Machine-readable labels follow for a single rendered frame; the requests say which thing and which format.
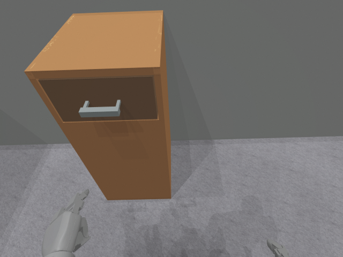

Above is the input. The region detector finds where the right robot hand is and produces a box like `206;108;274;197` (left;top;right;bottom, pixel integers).
267;239;289;257

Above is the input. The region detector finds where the left robot hand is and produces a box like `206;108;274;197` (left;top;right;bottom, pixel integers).
41;189;91;257

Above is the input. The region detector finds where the handle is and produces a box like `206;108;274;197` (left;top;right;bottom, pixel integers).
79;100;121;117

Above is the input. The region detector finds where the cabinet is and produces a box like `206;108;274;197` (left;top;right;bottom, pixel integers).
24;10;171;200

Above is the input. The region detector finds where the drawer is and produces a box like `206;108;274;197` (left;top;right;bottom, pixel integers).
38;75;158;122

